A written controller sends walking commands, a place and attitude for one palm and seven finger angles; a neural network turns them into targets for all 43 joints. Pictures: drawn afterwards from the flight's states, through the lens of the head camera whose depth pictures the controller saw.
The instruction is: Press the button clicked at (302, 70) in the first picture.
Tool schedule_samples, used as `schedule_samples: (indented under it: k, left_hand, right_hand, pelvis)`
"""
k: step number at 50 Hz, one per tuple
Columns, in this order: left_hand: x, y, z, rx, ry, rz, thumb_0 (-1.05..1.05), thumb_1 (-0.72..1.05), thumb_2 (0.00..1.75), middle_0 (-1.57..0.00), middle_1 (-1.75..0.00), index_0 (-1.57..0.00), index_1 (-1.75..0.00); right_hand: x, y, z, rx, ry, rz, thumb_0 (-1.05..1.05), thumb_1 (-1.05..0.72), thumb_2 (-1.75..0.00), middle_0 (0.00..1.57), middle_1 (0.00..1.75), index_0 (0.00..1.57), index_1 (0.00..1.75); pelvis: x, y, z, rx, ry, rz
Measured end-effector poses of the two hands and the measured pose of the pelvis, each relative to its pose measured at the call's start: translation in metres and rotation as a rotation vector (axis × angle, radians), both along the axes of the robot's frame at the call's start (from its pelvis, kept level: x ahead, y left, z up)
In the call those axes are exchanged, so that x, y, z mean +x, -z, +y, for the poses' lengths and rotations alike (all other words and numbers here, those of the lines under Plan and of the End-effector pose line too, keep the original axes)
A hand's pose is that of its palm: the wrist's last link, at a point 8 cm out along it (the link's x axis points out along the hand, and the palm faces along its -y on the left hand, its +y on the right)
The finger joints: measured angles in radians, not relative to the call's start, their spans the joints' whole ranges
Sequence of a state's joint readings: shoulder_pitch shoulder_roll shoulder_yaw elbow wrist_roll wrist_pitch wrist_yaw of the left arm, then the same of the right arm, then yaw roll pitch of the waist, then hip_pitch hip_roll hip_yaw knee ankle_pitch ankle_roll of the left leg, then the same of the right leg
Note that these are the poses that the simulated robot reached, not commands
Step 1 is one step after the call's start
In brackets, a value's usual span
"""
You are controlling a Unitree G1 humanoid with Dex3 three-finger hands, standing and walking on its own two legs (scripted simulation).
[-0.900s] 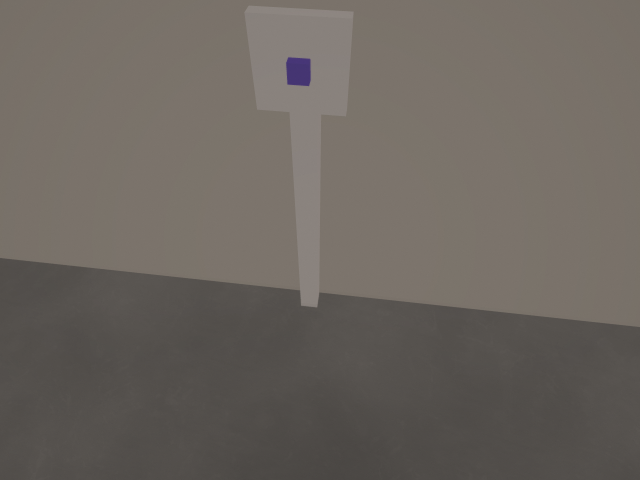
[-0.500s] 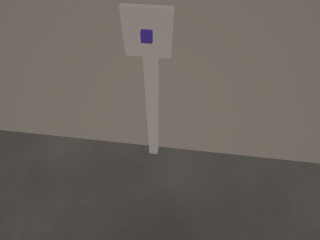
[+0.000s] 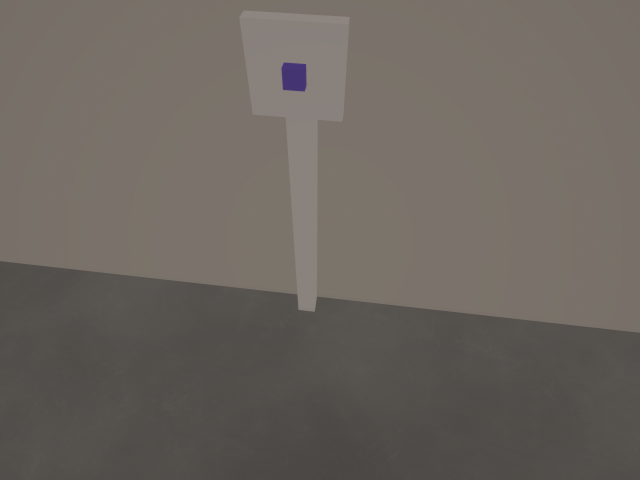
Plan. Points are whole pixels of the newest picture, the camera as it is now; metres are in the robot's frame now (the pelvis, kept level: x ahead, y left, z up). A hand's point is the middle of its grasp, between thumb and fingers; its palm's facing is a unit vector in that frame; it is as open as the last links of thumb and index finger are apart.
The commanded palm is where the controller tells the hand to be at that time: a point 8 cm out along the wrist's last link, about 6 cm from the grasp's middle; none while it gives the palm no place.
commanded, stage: look at it before walking up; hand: left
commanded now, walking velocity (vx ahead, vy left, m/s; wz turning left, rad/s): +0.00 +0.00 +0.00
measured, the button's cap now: (294, 76) +0.73 +0.09 +0.13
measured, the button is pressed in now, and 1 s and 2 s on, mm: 0 0 0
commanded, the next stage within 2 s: take the last steps up to it in 0.04 s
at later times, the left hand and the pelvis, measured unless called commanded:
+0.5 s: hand out of the picture +0.01 +0.17 -0.19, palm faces +0.00 -0.99 -0.15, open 7.4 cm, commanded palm none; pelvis +0.04 +0.00 -0.02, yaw -3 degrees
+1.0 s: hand out of the picture +0.13 +0.07 -0.18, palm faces +0.05 -0.99 -0.13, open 7.3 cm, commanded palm none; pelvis +0.18 -0.07 -0.01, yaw -3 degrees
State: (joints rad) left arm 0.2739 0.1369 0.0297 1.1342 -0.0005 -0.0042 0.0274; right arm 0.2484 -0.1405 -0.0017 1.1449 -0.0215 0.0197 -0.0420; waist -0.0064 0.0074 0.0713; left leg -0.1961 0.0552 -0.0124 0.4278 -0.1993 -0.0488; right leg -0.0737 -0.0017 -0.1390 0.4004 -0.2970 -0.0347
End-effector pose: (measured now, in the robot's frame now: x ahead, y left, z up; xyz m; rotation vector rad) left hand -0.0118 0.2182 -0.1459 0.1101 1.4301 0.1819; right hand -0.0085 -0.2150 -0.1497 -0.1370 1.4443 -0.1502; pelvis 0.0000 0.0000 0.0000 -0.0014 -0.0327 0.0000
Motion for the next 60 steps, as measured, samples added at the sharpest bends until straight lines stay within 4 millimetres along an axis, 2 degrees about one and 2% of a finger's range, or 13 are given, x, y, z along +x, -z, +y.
schedule_samples:
  k: [13,22,26,30,33,35,37,43,47,52,54,56,60]
  left_hand:
    - [-0.003,0.001,0.000,-0.003,0.000,0.012,0.00,0.90,0.89,-0.20,-0.30,-0.20,-0.30]
    - [0.002,0.019,0.003,-0.040,0.001,0.086,0.00,0.90,0.89,-0.20,-0.30,-0.20,-0.30]
    - [0.031,0.015,0.001,-0.027,0.052,0.097,0.00,0.91,0.89,-0.20,-0.30,-0.20,-0.30]
    - [0.091,0.003,-0.010,0.006,0.083,-0.007,0.00,0.91,0.90,-0.20,-0.30,-0.20,-0.30]
    - [0.132,0.001,-0.017,0.051,0.077,-0.128,0.00,0.91,0.90,-0.20,-0.30,-0.20,-0.30]
    - [0.146,-0.002,-0.024,0.067,0.056,-0.163,0.00,0.92,0.90,-0.20,-0.30,-0.20,-0.30]
    - [0.153,-0.006,-0.032,0.069,0.040,-0.159,0.00,0.91,0.90,-0.20,-0.30,-0.20,-0.30]
    - [0.151,-0.007,-0.066,0.014,0.045,-0.041,0.00,0.92,0.90,-0.20,-0.30,-0.20,-0.30]
    - [0.142,-0.002,-0.084,-0.033,0.022,0.050,0.00,0.91,0.89,-0.20,-0.30,-0.20,-0.30]
    - [0.137,0.009,-0.096,-0.076,-0.023,0.153,0.00,0.91,0.89,-0.20,-0.30,-0.20,-0.30]
    - [0.142,0.015,-0.096,-0.087,-0.028,0.188,0.00,0.91,0.89,-0.20,-0.30,-0.20,-0.30]
    - [0.156,0.017,-0.095,-0.088,-0.020,0.193,0.00,0.91,0.89,-0.20,-0.30,-0.20,-0.30]
    - [0.202,0.013,-0.086,-0.062,0.004,0.119,0.00,0.91,0.89,-0.20,-0.30,-0.20,-0.30]
  right_hand:
    - [-0.004,0.001,0.002,0.006,0.006,0.007,0.01,-0.91,-0.90,0.19,0.29,0.20,0.30]
    - [-0.004,0.006,0.008,-0.003,0.066,0.032,0.01,-0.91,-0.90,0.19,0.29,0.20,0.30]
    - [-0.012,0.007,0.010,0.009,0.112,0.054,0.01,-0.91,-0.90,0.19,0.29,0.20,0.30]
    - [-0.030,0.006,0.006,0.054,0.133,0.148,0.00,-0.91,-0.90,0.20,0.29,0.20,0.30]
    - [-0.032,0.016,-0.008,0.086,0.131,0.227,0.01,-0.90,-0.90,0.20,0.29,0.20,0.30]
    - [-0.016,0.016,-0.022,0.087,0.117,0.243,0.01,-0.90,-0.90,0.20,0.30,0.20,0.30]
    - [0.014,0.012,-0.038,0.071,0.103,0.209,0.01,-0.90,-0.90,0.20,0.29,0.20,0.30]
    - [0.136,0.000,-0.076,0.011,0.066,-0.027,0.01,-0.91,-0.90,0.19,0.29,0.19,0.30]
    - [0.217,-0.004,-0.084,-0.005,0.025,-0.159,0.01,-0.91,-0.90,0.19,0.29,0.19,0.30]
    - [0.302,-0.007,-0.075,-0.018,-0.033,-0.269,0.01,-0.91,-0.90,0.19,0.29,0.19,0.30]
    - [0.326,-0.007,-0.069,-0.031,-0.042,-0.305,0.01,-0.91,-0.90,0.19,0.29,0.19,0.30]
    - [0.337,-0.009,-0.064,-0.033,-0.039,-0.327,0.00,-0.91,-0.90,0.19,0.29,0.19,0.30]
    - [0.332,-0.011,-0.058,-0.024,-0.028,-0.282,0.00,-0.91,-0.90,0.19,0.29,0.19,0.30]
  pelvis:
    - [0.002,0.001,0.000,-0.001,0.004,-0.001]
    - [0.034,0.014,0.002,0.007,0.032,0.009]
    - [0.047,0.014,-0.004,0.017,0.054,0.024]
    - [0.061,0.010,-0.021,0.015,0.046,0.031]
    - [0.077,0.020,-0.038,0.026,0.033,0.031]
    - [0.087,0.018,-0.047,0.018,0.014,0.022]
    - [0.099,0.012,-0.054,0.021,0.008,0.024]
    - [0.135,-0.001,-0.067,0.028,0.032,0.044]
    - [0.159,0.001,-0.069,0.011,0.048,0.041]
    - [0.197,0.010,-0.067,-0.010,0.056,0.026]
    - [0.212,0.015,-0.064,-0.021,0.063,0.018]
    - [0.221,0.014,-0.063,-0.014,0.074,0.010]
    - [0.230,0.007,-0.062,-0.022,0.074,0.001]
